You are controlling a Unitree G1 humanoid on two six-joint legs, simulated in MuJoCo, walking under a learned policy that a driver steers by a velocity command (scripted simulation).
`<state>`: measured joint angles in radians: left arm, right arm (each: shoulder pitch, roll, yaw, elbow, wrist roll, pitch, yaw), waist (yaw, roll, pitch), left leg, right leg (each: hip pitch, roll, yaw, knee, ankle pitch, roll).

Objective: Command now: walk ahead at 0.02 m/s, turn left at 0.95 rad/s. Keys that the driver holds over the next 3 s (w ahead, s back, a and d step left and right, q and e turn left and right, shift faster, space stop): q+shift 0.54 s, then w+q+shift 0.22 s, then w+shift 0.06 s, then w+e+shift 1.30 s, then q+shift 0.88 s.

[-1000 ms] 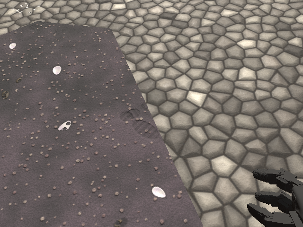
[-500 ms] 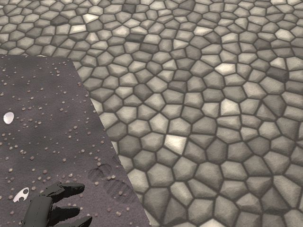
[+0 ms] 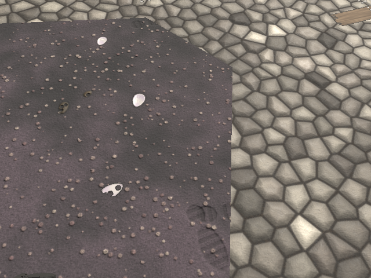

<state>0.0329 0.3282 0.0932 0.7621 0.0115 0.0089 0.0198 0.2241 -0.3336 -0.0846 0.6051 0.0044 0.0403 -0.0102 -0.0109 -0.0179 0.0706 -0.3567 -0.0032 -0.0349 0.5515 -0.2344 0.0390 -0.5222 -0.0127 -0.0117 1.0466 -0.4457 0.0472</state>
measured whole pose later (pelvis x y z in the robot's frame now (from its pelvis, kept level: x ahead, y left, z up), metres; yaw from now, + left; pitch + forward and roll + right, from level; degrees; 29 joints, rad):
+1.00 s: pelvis +0.12 +0.14 +0.00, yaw +48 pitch +2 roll -2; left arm 0.07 0.31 0.05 0.72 -0.03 -0.09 -0.08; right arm 0.49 -0.26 -0.03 0.72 0.00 -0.07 -0.01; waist -0.07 -0.03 0.02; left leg 0.12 -0.01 0.00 0.22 -0.38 0.04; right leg -0.77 -0.07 -0.04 0.79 0.07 0.00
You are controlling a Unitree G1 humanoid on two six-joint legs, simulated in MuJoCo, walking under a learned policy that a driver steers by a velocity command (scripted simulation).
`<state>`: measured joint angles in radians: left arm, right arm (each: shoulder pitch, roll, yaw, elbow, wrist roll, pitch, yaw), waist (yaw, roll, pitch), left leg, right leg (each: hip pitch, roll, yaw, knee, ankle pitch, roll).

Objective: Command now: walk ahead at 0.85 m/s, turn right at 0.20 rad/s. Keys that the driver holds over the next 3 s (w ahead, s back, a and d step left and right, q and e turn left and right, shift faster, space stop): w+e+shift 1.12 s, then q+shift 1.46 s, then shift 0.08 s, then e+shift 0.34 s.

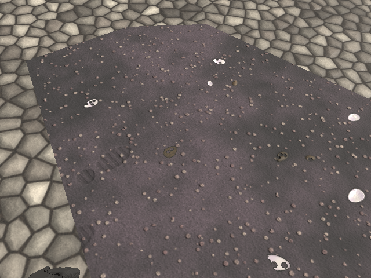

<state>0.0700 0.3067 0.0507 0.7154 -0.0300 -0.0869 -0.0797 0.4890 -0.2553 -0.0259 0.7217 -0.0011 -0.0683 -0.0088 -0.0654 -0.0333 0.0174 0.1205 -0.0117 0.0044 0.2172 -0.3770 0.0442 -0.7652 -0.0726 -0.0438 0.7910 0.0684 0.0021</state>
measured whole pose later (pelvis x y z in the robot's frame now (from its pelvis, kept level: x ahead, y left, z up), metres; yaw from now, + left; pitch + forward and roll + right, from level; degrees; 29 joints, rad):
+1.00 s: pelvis +0.84 -0.21 -0.03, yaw -52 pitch +0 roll +4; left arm 0.00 0.32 0.04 0.55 -0.04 -0.03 -0.07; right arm 0.45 -0.33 -0.07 0.82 -0.01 -0.10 -0.01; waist -0.11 -0.01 0.07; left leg 0.26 -0.01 0.25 0.21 -0.44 -0.07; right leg -0.79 -0.08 -0.07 0.83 0.01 -0.09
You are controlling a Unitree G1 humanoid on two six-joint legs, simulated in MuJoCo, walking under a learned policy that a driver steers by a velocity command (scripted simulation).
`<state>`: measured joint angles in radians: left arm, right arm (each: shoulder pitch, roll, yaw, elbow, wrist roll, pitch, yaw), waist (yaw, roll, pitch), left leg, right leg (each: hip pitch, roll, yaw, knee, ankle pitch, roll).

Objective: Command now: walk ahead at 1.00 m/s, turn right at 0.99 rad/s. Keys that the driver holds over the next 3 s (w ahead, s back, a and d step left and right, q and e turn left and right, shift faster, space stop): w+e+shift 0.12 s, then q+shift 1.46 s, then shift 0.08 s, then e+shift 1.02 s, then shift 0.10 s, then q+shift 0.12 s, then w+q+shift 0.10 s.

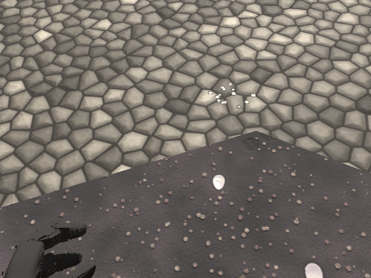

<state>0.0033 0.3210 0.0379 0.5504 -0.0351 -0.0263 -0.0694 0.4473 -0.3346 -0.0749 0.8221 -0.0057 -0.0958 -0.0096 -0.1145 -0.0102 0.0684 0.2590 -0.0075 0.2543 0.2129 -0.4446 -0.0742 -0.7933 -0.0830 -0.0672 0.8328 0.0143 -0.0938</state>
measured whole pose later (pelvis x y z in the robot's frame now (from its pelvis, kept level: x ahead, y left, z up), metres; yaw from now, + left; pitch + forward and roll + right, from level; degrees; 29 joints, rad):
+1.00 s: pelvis +0.55 -0.08 +0.02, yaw +22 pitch +1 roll -1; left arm 0.12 0.30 0.06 0.73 0.02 -0.02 0.02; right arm 0.16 -0.36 -0.10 0.56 0.02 0.06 -0.03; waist -0.02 0.04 0.06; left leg -0.43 -0.22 -0.32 0.70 -0.37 0.00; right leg -0.35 0.07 0.14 0.48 -0.12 0.01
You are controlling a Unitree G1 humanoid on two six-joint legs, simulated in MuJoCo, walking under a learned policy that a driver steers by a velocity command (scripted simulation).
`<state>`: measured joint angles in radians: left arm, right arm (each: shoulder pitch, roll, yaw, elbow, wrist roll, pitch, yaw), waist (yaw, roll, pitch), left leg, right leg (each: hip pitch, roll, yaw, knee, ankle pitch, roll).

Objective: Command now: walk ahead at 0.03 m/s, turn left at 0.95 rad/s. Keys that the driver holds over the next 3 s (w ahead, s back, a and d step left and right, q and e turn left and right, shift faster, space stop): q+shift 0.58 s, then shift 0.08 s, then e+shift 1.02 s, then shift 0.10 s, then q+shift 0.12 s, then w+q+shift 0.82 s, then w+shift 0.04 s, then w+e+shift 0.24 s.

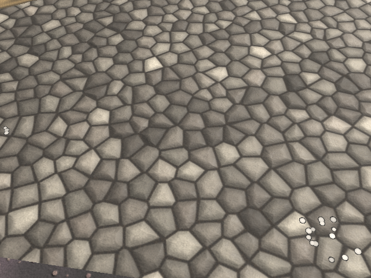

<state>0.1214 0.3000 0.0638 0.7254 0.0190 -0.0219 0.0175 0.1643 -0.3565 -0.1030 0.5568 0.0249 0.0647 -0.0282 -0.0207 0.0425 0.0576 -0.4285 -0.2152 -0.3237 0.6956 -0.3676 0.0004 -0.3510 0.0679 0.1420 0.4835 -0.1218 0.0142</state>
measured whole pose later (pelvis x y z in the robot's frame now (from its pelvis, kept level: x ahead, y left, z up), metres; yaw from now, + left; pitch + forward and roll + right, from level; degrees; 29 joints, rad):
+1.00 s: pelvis +0.04 +0.02 +0.00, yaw +33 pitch +2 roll +1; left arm 0.23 0.29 0.06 0.70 -0.01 0.00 0.00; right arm 0.09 -0.27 -0.04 0.65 -0.01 0.02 -0.03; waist 0.05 0.03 0.03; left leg -0.37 -0.08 -0.07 0.89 -0.55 -0.02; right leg -0.35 0.01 0.06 0.60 -0.28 0.00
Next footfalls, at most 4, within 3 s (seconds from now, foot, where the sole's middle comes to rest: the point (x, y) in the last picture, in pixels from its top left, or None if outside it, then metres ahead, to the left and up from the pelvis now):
0.46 left None -0.01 0.12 -0.77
0.88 right None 0.16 -0.05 -0.77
1.20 left None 0.03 0.15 -0.77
1.68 right None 0.10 -0.10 -0.77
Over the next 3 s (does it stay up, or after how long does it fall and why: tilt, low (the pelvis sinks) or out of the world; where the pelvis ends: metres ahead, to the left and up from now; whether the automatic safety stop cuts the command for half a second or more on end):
stays up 0.75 0.33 0.00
